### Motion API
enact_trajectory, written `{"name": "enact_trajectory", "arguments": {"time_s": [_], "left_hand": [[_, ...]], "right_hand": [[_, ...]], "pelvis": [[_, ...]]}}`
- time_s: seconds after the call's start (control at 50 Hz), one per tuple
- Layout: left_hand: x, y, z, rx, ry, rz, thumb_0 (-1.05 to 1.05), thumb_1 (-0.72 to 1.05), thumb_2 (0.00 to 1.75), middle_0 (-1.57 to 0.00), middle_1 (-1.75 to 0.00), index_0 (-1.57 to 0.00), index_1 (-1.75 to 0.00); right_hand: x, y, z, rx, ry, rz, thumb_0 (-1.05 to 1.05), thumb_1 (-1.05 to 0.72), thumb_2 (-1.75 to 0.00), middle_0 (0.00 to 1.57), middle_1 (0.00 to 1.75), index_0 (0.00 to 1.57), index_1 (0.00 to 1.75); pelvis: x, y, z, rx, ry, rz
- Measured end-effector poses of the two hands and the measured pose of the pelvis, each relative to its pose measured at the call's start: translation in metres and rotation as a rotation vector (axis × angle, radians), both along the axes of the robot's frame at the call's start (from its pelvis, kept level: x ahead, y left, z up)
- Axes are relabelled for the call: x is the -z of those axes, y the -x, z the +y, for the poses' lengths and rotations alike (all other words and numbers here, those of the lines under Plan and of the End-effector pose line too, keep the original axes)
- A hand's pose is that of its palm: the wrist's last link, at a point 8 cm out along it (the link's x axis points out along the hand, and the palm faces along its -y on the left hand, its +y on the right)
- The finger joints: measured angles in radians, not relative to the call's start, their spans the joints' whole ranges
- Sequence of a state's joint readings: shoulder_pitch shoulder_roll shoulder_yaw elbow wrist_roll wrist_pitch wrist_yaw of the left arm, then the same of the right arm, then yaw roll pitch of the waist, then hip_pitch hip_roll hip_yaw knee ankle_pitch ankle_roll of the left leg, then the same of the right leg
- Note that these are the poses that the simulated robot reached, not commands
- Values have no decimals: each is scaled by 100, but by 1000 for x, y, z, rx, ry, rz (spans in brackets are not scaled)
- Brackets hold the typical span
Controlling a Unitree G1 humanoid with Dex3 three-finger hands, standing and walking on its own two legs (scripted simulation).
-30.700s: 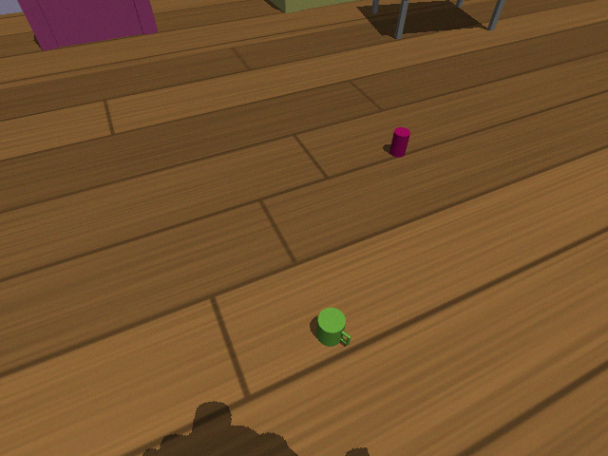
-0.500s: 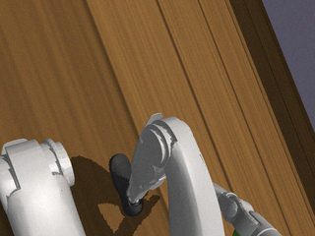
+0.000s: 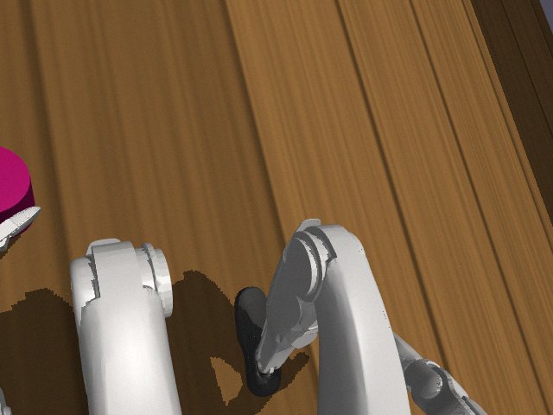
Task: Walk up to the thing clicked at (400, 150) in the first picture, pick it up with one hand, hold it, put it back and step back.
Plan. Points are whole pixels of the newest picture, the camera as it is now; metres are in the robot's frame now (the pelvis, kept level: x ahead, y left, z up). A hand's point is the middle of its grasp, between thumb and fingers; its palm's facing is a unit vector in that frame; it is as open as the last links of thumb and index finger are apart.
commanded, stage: settle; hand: left
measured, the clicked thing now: out of the picture +0.39 +0.30 -0.17
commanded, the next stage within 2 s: lift in 1.40 s
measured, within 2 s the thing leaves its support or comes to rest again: neither
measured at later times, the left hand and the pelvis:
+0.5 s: hand out of the picture +0.39 +0.29 -0.04, palm faces +0.31 -0.95 -0.08, open 11.3 cm; pelvis +0.02 -0.01 +0.03, yaw +6 degrees
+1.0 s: hand out of the picture +0.39 +0.28 +0.01, palm faces +0.32 -0.94 -0.08, open 11.3 cm; pelvis +0.02 -0.02 +0.06, yaw +9 degrees
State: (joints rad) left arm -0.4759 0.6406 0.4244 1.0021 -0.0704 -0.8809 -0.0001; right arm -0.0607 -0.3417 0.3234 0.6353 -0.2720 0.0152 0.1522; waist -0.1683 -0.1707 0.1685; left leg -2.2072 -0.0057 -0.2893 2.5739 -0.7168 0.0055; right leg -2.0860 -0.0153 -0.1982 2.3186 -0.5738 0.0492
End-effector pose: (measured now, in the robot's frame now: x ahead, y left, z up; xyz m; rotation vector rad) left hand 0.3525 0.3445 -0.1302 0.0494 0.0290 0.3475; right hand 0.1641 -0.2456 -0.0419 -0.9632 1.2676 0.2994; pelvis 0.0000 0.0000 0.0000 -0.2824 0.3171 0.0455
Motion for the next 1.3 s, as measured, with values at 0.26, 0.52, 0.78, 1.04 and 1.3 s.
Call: {"name": "enact_trajectory", "arguments": {"time_s": [0.26,0.52,0.78,1.04,1.3], "left_hand": [[-57,10,3,17,-4,42,-1,-48,104,-63,-97,-62,-98],[-99,-3,-9,24,-12,50,-1,-50,106,-63,-97,-62,-98],[-128,-8,-22,28,2,70,0,-52,109,-64,-98,-63,-99],[-147,-5,-21,9,0,79,0,-53,110,-64,-98,-63,-99],[-161,-8,-21,-2,8,74,0,-54,110,-64,-99,-63,-100]], "right_hand": [[14,-31,10,115,-153,-89,0,-91,-91,20,30,21,30],[25,-40,0,237,-223,-107,1,-91,-91,20,30,20,30],[17,-35,-16,322,-238,-141,1,-92,-91,20,30,20,30],[3,-41,-15,334,-252,-174,1,-92,-91,20,30,20,30],[0,-39,-11,340,-277,-173,1,-92,-91,20,30,20,30]], "pelvis": [[-19,-9,-3,-33,-56,121],[-34,-21,-12,-53,-112,211],[-50,-24,-18,-59,-146,249],[-67,-25,-19,-66,-160,272],[-74,-25,-19,-73,-168,275]]}}
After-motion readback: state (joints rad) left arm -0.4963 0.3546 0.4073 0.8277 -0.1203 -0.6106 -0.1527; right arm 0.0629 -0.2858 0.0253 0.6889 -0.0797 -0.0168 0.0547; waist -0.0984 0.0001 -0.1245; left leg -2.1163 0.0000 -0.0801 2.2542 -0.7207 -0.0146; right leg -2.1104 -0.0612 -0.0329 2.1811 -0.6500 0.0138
